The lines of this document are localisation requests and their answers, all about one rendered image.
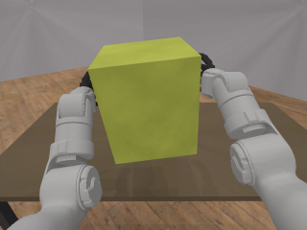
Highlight right robot upper arm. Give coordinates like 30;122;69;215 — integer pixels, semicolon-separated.
229;132;307;230

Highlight left robot upper arm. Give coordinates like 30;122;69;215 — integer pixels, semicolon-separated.
7;164;103;230

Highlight table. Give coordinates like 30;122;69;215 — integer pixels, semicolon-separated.
0;103;307;230

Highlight robot left forearm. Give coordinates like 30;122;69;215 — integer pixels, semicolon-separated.
39;86;97;205

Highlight robot right forearm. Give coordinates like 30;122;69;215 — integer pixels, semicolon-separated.
201;68;296;171

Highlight right robot hand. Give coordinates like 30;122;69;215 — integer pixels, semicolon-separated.
199;53;215;91

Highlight carton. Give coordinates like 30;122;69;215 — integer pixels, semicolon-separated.
87;36;201;164

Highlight left robot hand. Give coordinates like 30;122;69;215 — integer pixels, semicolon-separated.
80;71;98;106

